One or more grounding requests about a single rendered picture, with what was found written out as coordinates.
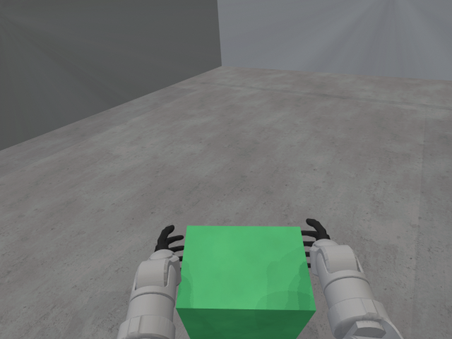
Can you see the right robot forearm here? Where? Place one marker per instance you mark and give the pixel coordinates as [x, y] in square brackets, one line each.
[353, 309]

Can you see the left robot hand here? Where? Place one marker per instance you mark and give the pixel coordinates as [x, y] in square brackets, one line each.
[163, 241]

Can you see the left robot forearm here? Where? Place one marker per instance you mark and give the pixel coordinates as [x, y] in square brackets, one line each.
[152, 300]

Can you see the right robot hand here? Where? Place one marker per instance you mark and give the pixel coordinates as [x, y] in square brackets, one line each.
[320, 233]

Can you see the carton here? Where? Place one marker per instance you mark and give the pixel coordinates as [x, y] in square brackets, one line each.
[244, 282]

